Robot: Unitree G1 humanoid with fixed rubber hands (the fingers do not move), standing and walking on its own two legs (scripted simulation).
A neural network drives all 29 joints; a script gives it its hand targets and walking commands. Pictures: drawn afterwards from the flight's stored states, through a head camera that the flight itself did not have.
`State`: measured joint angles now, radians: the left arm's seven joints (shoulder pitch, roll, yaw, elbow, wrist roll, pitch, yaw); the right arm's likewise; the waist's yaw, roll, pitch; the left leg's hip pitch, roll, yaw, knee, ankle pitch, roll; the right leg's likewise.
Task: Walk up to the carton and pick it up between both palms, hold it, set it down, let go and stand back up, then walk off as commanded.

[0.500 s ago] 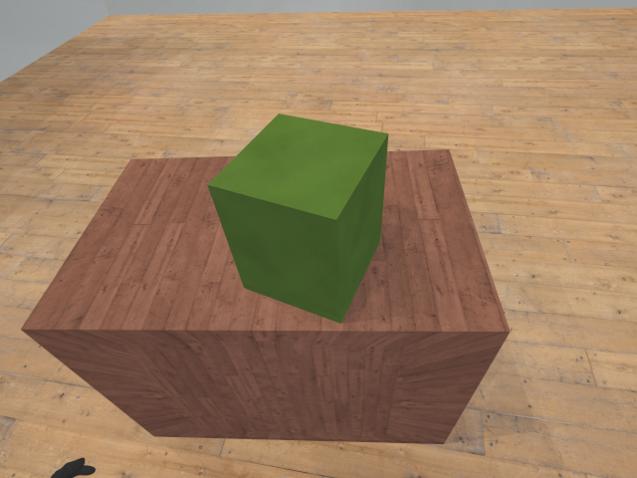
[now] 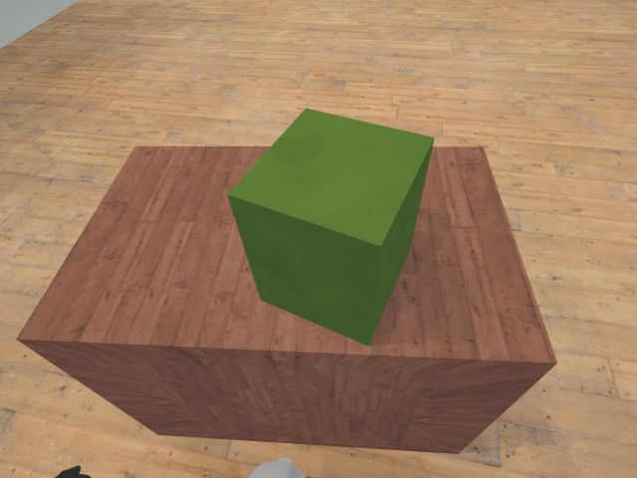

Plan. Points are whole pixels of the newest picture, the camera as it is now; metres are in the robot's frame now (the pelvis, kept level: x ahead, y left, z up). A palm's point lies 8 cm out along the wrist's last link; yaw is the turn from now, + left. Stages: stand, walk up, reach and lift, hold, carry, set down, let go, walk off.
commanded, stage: walk up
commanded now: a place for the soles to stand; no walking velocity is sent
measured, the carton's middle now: (337, 228) +0.47 -0.01 +0.03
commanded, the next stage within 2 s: none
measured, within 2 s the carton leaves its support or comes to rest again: neither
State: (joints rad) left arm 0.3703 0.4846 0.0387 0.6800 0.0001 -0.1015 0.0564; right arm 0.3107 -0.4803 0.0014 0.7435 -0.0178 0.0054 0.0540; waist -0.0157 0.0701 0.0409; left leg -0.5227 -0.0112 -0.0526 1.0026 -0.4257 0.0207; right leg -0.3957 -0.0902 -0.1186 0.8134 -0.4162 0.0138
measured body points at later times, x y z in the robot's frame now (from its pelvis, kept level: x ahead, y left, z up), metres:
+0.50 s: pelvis +0.04 +0.03 +0.00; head +0.07 +0.01 +0.45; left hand +0.15 +0.36 -0.07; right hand +0.14 -0.29 -0.11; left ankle +0.07 +0.14 -0.70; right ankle +0.04 -0.11 -0.70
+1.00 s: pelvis +0.03 +0.04 +0.00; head +0.06 +0.04 +0.45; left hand +0.18 +0.37 -0.08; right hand +0.13 -0.29 -0.09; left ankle +0.08 +0.14 -0.70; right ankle +0.03 -0.10 -0.69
